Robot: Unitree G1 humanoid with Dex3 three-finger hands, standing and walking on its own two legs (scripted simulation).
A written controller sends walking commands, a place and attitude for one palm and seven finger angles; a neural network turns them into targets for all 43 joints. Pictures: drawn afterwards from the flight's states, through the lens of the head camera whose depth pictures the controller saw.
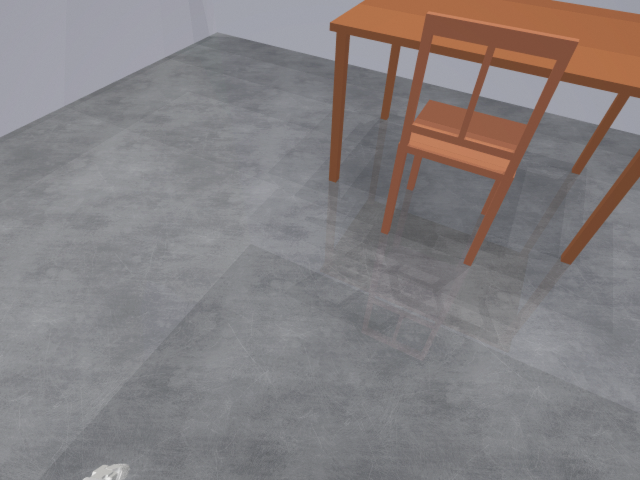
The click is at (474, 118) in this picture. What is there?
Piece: chair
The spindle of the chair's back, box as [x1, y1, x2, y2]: [458, 46, 494, 138]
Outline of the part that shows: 493,47 488,46 458,137 463,138 465,135 494,50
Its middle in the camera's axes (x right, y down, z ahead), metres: +0.47 -0.44 +1.18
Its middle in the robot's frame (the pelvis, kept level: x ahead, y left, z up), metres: +1.19 -0.42 -0.07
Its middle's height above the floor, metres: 0.70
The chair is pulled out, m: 0.00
